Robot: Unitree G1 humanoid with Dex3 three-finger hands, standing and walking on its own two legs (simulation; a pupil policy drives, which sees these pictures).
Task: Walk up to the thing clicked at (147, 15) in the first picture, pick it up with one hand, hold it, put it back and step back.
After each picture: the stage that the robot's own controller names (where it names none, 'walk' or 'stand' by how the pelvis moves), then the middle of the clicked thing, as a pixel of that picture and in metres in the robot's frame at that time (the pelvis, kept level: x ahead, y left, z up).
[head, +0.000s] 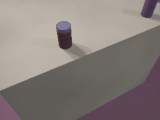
stand; (149, 6) +0.87 -0.35 +0.01
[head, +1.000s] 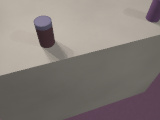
sink last; (156, 8) +0.72 -0.32 +0.05
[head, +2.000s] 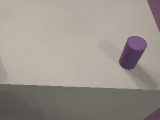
sink last; (131, 53) +0.45 -0.10 +0.04
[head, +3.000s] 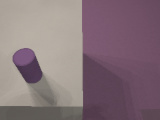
rise first; (28, 66) +0.36 +0.22 +0.04
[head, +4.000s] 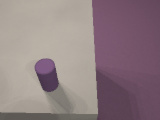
stand; (47, 75) +0.36 +0.16 +0.02
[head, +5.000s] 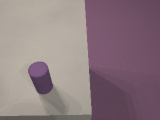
stand; (41, 78) +0.36 +0.18 +0.01
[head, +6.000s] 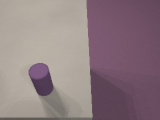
stand; (42, 80) +0.35 +0.18 +0.01
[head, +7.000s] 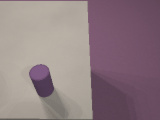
stand; (42, 81) +0.35 +0.18 +0.01
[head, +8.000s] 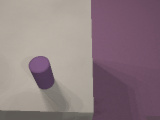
rise first; (42, 73) +0.36 +0.18 +0.01
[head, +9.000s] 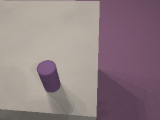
rise first; (49, 77) +0.36 +0.18 +0.01
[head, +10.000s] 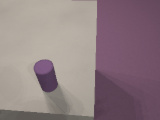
go down; (46, 76) +0.37 +0.17 +0.02
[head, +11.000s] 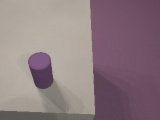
go down; (41, 71) +0.36 +0.16 +0.05
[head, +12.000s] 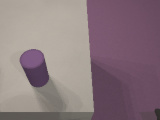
close in; (35, 69) +0.36 +0.16 +0.06
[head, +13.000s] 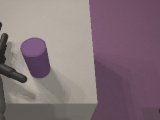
close in; (37, 59) +0.37 +0.16 +0.09
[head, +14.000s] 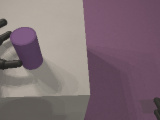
lift; (28, 49) +0.40 +0.17 +0.10
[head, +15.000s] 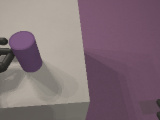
lift; (27, 53) +0.40 +0.17 +0.10
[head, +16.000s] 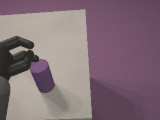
lift; (42, 76) +0.38 +0.17 +0.06
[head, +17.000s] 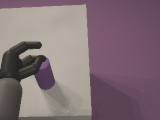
close; (43, 73) +0.39 +0.17 +0.04
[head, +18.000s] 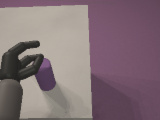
close; (44, 75) +0.38 +0.17 +0.04
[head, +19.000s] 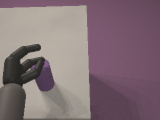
close; (43, 75) +0.38 +0.18 +0.03
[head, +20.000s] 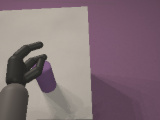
stand; (45, 77) +0.38 +0.17 +0.03
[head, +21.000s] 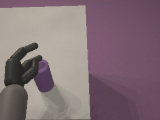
stand; (42, 76) +0.38 +0.18 +0.03
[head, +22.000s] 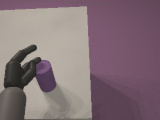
stand; (45, 76) +0.39 +0.17 +0.02
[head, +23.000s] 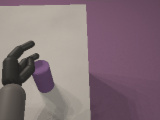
stand; (42, 77) +0.38 +0.18 +0.02
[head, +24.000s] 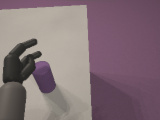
stand; (44, 77) +0.38 +0.17 +0.02
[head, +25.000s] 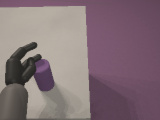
stand; (43, 75) +0.39 +0.17 +0.02
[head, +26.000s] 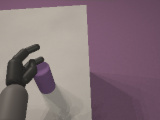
stand; (43, 78) +0.38 +0.17 +0.02
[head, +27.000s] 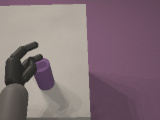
stand; (43, 74) +0.39 +0.17 +0.02
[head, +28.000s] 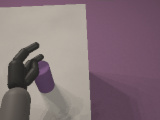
stand; (43, 77) +0.38 +0.17 +0.03
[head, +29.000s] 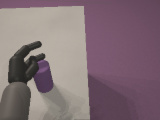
stand; (42, 76) +0.38 +0.17 +0.03
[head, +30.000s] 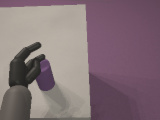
stand; (43, 75) +0.39 +0.17 +0.03
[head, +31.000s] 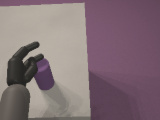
stand; (43, 74) +0.39 +0.17 +0.03
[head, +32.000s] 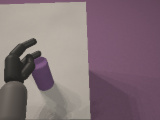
stand; (41, 74) +0.38 +0.18 +0.03
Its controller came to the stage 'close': yes
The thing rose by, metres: 0.00
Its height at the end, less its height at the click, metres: +0.00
